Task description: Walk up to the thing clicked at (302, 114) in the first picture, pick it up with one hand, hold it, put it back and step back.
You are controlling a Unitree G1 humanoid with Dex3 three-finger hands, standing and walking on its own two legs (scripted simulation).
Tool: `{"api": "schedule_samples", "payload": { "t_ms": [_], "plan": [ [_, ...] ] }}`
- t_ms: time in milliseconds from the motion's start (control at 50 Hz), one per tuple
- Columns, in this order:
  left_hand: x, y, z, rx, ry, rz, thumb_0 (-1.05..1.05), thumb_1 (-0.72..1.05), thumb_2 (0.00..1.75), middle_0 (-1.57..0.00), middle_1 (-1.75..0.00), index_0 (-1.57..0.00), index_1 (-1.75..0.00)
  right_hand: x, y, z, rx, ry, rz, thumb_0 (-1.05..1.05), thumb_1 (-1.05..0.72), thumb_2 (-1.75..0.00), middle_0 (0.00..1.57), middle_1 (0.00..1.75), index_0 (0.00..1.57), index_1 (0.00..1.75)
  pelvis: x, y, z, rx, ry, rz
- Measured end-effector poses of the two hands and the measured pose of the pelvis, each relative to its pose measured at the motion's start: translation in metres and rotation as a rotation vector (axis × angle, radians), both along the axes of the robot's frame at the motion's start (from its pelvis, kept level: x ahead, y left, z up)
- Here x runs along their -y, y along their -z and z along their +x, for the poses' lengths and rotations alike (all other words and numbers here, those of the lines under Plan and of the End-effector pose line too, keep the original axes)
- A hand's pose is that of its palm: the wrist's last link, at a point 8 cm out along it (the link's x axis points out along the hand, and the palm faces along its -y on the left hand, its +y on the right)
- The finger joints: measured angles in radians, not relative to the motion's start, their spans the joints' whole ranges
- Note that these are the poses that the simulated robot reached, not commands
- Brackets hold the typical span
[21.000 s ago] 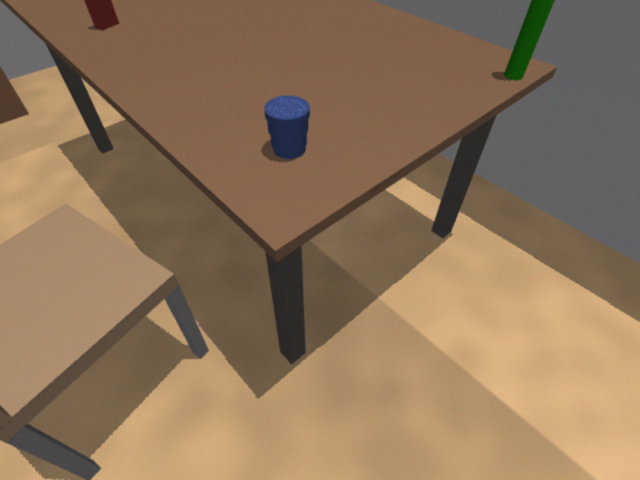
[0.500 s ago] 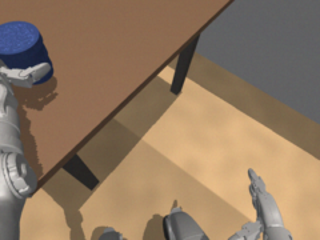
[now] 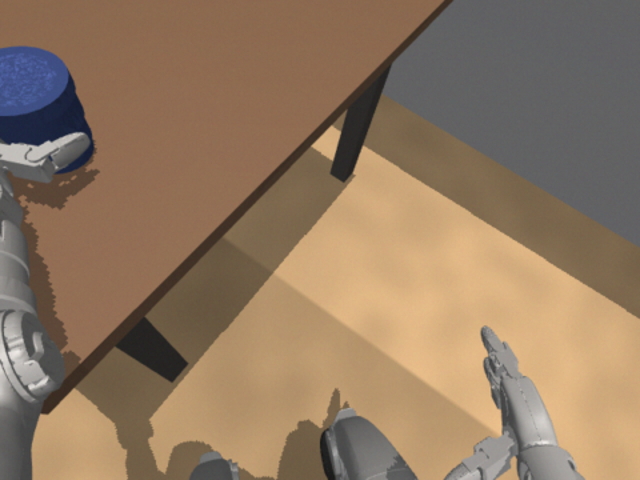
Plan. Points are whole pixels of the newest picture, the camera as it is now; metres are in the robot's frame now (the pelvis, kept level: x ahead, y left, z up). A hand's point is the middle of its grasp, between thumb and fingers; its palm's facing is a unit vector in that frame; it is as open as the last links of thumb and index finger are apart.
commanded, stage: lower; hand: left
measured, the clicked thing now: (40, 118) +0.54 +0.22 +0.08
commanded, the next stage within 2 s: loosen in 0.22 s
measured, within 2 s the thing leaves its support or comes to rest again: neither
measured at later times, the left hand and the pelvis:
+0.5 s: hand (34, 123) +0.54 +0.23 +0.08, palm faces +0.22 -0.98 +0.01, open 11.4 cm; pelvis -0.01 -0.01 -0.01, yaw +0 degrees
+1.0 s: hand (35, 123) +0.54 +0.23 +0.07, palm faces +0.22 -0.97 +0.01, open 17.0 cm; pelvis -0.02 +0.00 -0.02, yaw +0 degrees
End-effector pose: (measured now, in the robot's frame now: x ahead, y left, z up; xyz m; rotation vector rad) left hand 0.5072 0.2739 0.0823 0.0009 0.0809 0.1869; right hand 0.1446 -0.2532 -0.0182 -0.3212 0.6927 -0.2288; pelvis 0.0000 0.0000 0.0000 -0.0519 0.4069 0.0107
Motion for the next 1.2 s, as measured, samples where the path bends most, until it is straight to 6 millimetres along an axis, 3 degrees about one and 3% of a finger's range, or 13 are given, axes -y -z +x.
{"api": "schedule_samples", "payload": {
  "t_ms": [420,600,780,1040,1120,1200],
  "plan": [
    [-0.001,0.005,0.001,0.030,-0.021,0.001,-0.02,-0.56,1.09,-0.65,-0.98,-0.66,-0.98,0.009,0.003,-0.004,-0.002,-0.026,-0.024,-0.01,0.52,-0.06,0.06,0.05,0.06,0.05,0.007,0.013,-0.009,-0.024,-0.004,0.006],
    [-0.001,0.006,0.000,0.039,-0.036,-0.004,-0.02,-0.54,0.74,-0.69,-0.81,-0.71,-0.80,0.011,0.001,-0.016,-0.004,-0.013,-0.038,-0.01,0.52,-0.05,0.06,0.05,0.06,0.05,0.007,0.017,-0.016,-0.024,-0.003,0.006],
    [-0.001,0.007,0.000,0.034,-0.038,-0.009,-0.02,-0.59,0.33,-0.47,-0.48,-0.49,-0.47,0.009,0.002,-0.020,0.003,-0.006,-0.043,-0.01,0.52,-0.05,0.06,0.05,0.06,0.06,0.006,0.020,-0.021,-0.028,0.000,0.004],
    [-0.003,0.007,0.004,0.040,-0.048,-0.009,-0.02,-0.61,0.08,-0.14,-0.15,-0.16,-0.14,0.011,-0.002,-0.024,0.005,0.009,-0.067,-0.01,0.53,-0.05,0.06,0.05,0.06,0.06,0.002,0.021,-0.023,-0.031,0.005,0.001],
    [-0.010,-0.006,0.007,0.069,-0.061,-0.012,-0.02,-0.61,0.08,-0.09,-0.12,-0.11,-0.11,0.014,-0.011,-0.022,0.018,0.024,-0.086,-0.01,0.53,-0.05,0.06,0.05,0.06,0.06,0.002,0.018,-0.020,-0.021,0.008,0.003],
    [-0.023,-0.038,0.009,0.116,-0.083,-0.008,-0.02,-0.61,0.07,-0.06,-0.10,-0.08,-0.09,0.016,-0.021,-0.019,0.034,0.036,-0.088,-0.01,0.52,-0.05,0.06,0.05,0.06,0.06,0.002,0.011,-0.014,-0.005,0.009,0.004]
  ]
}}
